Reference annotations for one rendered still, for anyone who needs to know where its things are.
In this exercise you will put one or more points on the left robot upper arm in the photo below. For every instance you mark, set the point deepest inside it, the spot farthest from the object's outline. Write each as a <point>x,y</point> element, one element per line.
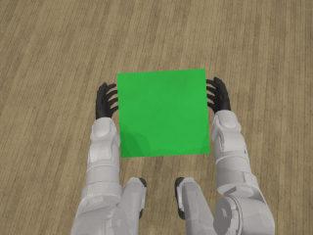
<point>109,220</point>

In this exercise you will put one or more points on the right robot thigh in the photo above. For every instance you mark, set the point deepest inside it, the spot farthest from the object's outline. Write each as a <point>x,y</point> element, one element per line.
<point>198,217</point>

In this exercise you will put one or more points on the robot right forearm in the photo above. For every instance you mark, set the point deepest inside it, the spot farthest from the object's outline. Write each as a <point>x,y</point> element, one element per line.
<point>234,176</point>

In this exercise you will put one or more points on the robot right hand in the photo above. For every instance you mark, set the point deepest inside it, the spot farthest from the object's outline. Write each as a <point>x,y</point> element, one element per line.
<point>221,97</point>

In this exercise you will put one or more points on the robot left hand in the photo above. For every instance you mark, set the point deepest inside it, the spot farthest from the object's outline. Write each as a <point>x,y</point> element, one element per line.
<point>103,104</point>

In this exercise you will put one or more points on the robot left forearm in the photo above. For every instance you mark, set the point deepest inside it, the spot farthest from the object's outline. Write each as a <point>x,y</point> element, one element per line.
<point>102,186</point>

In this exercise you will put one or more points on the right robot upper arm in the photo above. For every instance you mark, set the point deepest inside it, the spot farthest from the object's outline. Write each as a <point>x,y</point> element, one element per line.
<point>234,215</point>

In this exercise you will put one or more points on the carton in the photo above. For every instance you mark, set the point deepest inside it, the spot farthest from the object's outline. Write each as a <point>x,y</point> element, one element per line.
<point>162,113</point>

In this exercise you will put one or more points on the right robot foot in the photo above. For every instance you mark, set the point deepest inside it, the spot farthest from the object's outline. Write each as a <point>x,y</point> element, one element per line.
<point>177,182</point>

